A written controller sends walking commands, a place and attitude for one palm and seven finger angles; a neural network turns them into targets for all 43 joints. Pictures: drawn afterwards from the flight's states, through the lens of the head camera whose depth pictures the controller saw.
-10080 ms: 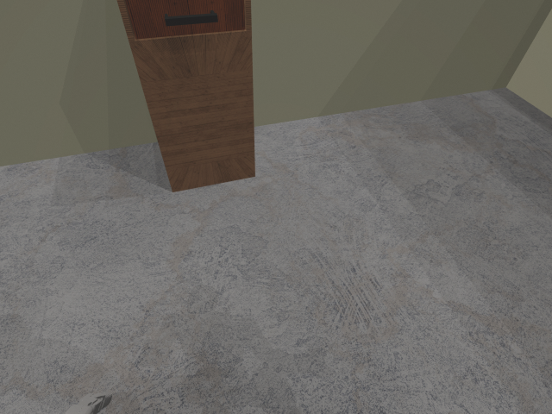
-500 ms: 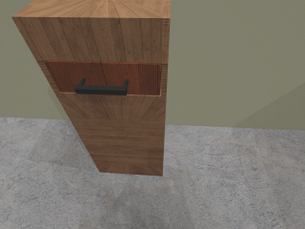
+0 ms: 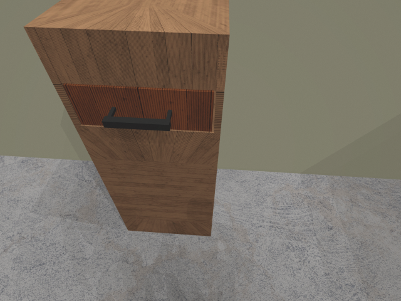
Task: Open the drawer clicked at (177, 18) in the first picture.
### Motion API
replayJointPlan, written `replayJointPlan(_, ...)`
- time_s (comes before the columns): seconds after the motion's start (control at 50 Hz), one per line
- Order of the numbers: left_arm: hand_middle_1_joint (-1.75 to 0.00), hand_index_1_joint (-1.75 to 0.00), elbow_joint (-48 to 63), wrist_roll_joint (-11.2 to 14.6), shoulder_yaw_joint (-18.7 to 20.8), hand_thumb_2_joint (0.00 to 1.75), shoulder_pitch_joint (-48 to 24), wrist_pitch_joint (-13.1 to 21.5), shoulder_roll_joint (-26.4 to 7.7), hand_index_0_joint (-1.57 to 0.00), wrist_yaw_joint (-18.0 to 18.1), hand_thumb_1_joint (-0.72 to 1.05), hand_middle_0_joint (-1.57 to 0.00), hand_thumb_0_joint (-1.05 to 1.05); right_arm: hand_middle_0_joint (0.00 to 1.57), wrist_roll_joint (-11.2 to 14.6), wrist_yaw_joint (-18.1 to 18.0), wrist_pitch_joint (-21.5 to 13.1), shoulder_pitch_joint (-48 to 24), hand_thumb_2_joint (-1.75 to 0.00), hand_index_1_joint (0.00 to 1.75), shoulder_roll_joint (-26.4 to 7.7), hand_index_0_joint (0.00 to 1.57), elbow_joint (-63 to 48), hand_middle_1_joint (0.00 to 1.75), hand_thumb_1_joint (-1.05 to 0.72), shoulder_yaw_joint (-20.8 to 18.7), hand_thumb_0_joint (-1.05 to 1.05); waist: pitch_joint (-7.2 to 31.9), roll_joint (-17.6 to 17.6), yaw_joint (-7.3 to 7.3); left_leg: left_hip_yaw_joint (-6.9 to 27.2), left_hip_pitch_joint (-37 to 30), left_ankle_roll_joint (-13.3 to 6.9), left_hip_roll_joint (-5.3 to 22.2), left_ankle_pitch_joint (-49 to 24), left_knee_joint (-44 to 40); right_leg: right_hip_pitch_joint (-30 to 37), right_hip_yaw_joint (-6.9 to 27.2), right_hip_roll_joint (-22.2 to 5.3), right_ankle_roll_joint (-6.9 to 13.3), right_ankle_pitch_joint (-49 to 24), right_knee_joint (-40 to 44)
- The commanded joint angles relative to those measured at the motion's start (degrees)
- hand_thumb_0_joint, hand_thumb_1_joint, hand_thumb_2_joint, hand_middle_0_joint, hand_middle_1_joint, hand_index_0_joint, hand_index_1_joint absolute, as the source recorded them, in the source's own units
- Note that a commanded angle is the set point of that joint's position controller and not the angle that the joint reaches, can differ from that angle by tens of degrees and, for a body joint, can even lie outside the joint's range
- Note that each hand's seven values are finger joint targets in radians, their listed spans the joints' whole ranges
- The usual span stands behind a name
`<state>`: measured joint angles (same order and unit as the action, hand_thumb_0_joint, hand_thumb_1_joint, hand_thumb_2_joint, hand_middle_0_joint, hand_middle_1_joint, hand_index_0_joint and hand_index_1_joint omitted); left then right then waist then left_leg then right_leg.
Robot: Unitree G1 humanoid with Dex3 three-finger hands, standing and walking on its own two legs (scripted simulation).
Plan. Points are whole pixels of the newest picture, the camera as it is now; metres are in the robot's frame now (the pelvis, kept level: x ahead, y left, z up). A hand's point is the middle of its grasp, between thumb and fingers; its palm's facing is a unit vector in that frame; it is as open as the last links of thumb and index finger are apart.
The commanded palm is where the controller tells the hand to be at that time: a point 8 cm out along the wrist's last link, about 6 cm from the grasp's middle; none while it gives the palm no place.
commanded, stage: come to a stop and stand still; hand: left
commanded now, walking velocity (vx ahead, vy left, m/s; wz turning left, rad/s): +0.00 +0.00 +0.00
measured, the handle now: (139, 117) +0.53 +0.21 +0.06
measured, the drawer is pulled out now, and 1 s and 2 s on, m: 0.00 0.00 0.00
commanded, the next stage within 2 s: look again from close up in 0.42 s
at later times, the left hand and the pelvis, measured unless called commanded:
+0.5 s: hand out of the picture +0.02 +0.20 -0.17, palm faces +0.02 -0.98 -0.20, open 7.3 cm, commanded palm none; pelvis +0.00 +0.02 +0.00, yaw +0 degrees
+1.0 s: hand out of the picture -0.02 +0.18 -0.18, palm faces +0.02 -0.99 -0.13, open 7.3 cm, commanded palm none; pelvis +0.01 +0.02 +0.00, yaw +0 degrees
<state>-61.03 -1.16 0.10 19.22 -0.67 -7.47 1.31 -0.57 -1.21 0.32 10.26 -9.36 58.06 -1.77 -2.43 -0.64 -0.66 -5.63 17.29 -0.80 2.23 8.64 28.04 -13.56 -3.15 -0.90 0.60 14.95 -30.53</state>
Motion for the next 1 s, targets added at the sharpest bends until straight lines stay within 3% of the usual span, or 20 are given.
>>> replayJointPlan(0.0, -0.30, -0.30, 3.8, -0.6, 1.3, 0.90, 1.6, 1.8, -10.1, -0.20, 2.4, 0.90, -0.20, 0.00, 0.20, -0.1, 1.0, 0.1, 0.5, -0.90, 0.30, -6.3, 0.20, -6.2, 0.30, -0.90, -0.6, 0.00, -1.2, 6.8, 1.75, 2.6, -3.5, 2.5, 1.5, 8.7, 6.2, -8.2, 15.3, -12.2, 3.4, 3.5, 15.1)
replayJointPlan(0.02, -0.30, -0.30, 5.5, -0.4, 1.3, 0.90, -0.3, 2.4, -9.9, -0.20, 2.4, 0.90, -0.20, 0.00, 0.20, -0.5, 1.0, -0.1, 4.0, -0.90, 0.30, -3.3, 0.20, -5.3, 0.30, -0.90, -0.3, 0.00, 2.8, 4.6, 2.63, 3.3, -4.6, 1.4, 0.7, 8.4, 3.9, -5.9, 13.6, -11.3, 4.2, 3.8, 12.6)
replayJointPlan(0.06, -0.30, -0.30, 6.6, 0.0, 1.5, 0.90, -0.8, 2.6, -10.3, -0.20, 2.1, 0.90, -0.20, 0.00, 0.20, -0.2, 1.1, -0.4, 5.6, -0.90, 0.30, -4.3, 0.20, -5.0, 0.30, -0.90, -0.2, 0.00, 3.5, 3.5, 2.85, 3.6, -5.0, 0.7, 0.6, 5.3, 2.6, -5.2, 10.4, -8.5, 4.0, 3.6, 10.4)
replayJointPlan(0.1, -0.30, -0.30, 7.1, -0.1, 1.4, 0.90, -1.3, 1.9, -9.4, -0.20, 1.8, 0.90, -0.20, 0.00, 0.20, -0.4, 0.9, -0.4, 6.5, -0.90, 0.30, -4.8, 0.20, -4.9, 0.30, -0.90, 0.0, 0.00, -1.4, 1.3, 2.88, 5.3, -3.7, -0.1, 1.8, 7.8, -0.1, -9.3, 7.7, -6.5, 3.6, 10.9, 9.8)
replayJointPlan(0.16, -0.30, -0.30, 7.6, -0.2, 1.4, 0.90, 1.0, 0.8, -8.6, -0.20, 1.4, 0.90, -0.20, 0.00, 0.20, -0.9, 0.9, 0.1, 6.3, -0.90, 0.30, -6.6, 0.20, -5.4, 0.30, -0.90, -0.1, 0.00, -7.9, -2.6, 1.54, 9.6, 5.5, -1.2, 3.3, 18.9, -5.9, -10.3, 5.9, -3.4, 2.5, 16.2, 7.4)
replayJointPlan(0.22, -0.30, -0.30, 7.5, -0.2, 1.3, 0.90, 3.7, 0.7, -7.7, -0.20, 1.1, 0.90, -0.20, 0.00, 0.20, -1.1, 0.8, -0.1, 6.5, -0.90, 0.30, -7.5, 0.20, -5.6, 0.30, -0.90, 0.0, 0.00, -6.7, -4.8, 0.16, 12.8, 10.1, -2.3, 4.9, 24.0, -11.3, -4.1, 3.2, -1.7, 1.7, 10.7, 4.0)
replayJointPlan(0.26, -0.30, -0.30, 7.3, -0.2, 1.2, 0.90, 4.7, 0.9, -7.4, -0.20, 0.9, 0.90, -0.20, 0.00, 0.20, -1.0, 0.8, -0.2, 6.3, -0.90, 0.30, -7.5, 0.20, -5.5, 0.30, -0.90, 0.0, 0.00, -4.6, -2.3, -0.49, 12.4, 10.2, -2.3, 4.6, 23.8, -10.7, -1.7, 3.7, -2.0, 1.6, 9.8, 4.7)
replayJointPlan(0.38, -0.30, -0.30, 7.9, 0.3, 1.2, 0.90, 2.7, 1.5, -7.7, -0.20, 0.7, 0.90, -0.20, 0.00, 0.20, -0.8, 0.7, -0.9, 9.0, -0.90, 0.30, -6.5, 0.20, -3.7, 0.30, -0.90, 0.4, 0.00, 0.7, 0.5, 0.71, 10.4, 3.2, -1.7, 3.7, 15.5, -7.6, -2.7, 5.8, -4.1, 2.0, 7.8, 7.4)
replayJointPlan(0.48, -0.30, -0.30, 6.8, 0.3, 1.0, 0.90, 2.8, 1.7, -7.3, -0.20, 0.7, 0.90, -0.20, 0.00, 0.20, -0.6, 0.7, -1.2, 9.4, -0.90, 0.30, -6.0, 0.20, -2.0, 0.30, -0.90, 0.6, 0.00, -0.3, 1.0, 0.92, 10.0, 2.6, -1.5, 3.9, 14.1, -8.3, -2.6, 5.9, -4.4, 1.7, 6.0, 8.3)
replayJointPlan(0.54, -0.30, -0.30, 5.9, 0.3, 0.8, 0.90, 3.3, 1.7, -7.0, -0.20, 0.7, 0.90, -0.20, 0.00, 0.20, -0.5, 0.7, -1.4, 9.6, -0.90, 0.30, -5.9, 0.20, -1.1, 0.30, -0.90, 0.7, 0.00, -0.8, -0.9, 0.81, 10.4, 2.5, -1.5, 4.4, 14.0, -9.7, -1.9, 5.3, -4.0, 1.5, 3.7, 8.0)
replayJointPlan(0.72, -0.30, -0.30, 3.1, 0.1, 0.2, 0.90, 5.1, 2.0, -5.9, -0.20, 0.9, 0.90, -0.20, 0.00, 0.20, -0.2, 0.5, -1.4, 9.1, -0.90, 0.30, -5.5, 0.20, 1.1, 0.30, -0.90, 0.8, 0.00, -2.4, 0.1, 0.99, 9.5, 0.4, -1.2, 4.1, 13.0, -10.1, -3.2, 5.6, -4.5, 1.1, 3.2, 10.2)
replayJointPlan(0.86, -0.30, -0.30, 1.5, 0.1, 0.2, 0.90, 6.0, 2.3, -5.2, -0.20, 0.9, 0.90, -0.20, 0.00, 0.20, -0.2, 0.4, -1.7, 8.6, -0.90, 0.30, -5.2, 0.20, 2.2, 0.30, -0.90, 0.8, 0.00, -0.9, -0.2, 0.92, 9.1, -1.5, -1.1, 4.3, 10.8, -10.3, -2.1, 5.7, -4.7, 1.1, 0.6, 10.4)
replayJointPlan(0.98, -0.30, -0.30, 0.8, 0.0, 0.1, 0.90, 6.3, 2.1, -4.9, -0.20, 0.9, 0.90, -0.20, 0.00, 0.20, -0.2, 0.4, -1.5, 8.3, -0.90, 0.30, -5.3, 0.20, 2.7, 0.30, -0.90, 0.8, 0.00, -2.9, 0.0, 0.79, 9.5, -0.1, -1.0, 4.4, 13.2, -11.7, -2.1, 5.4, -4.5, 0.9, 1.8, 10.9)
